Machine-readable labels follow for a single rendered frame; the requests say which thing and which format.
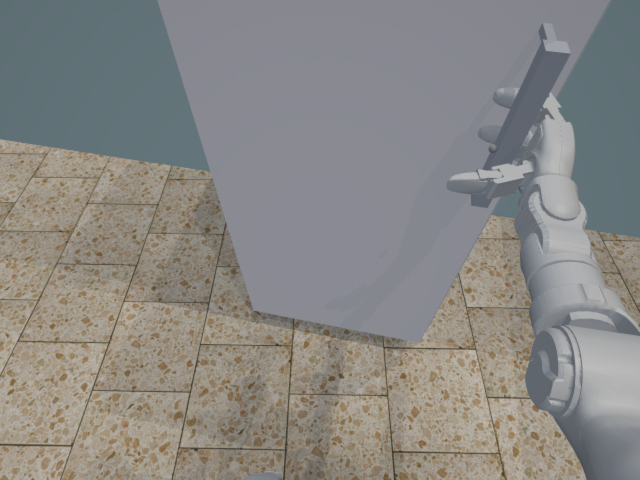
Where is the right robot forearm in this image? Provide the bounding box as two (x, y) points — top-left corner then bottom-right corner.
(514, 175), (640, 338)

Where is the fridge door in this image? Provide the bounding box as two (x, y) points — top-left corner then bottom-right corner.
(157, 0), (610, 343)

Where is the robot right hand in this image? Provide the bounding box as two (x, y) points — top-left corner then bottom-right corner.
(446, 88), (575, 199)

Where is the handle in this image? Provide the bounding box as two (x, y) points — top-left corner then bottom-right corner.
(471, 23), (571, 208)

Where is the robot right upper arm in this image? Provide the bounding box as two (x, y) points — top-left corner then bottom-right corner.
(525, 324), (640, 480)

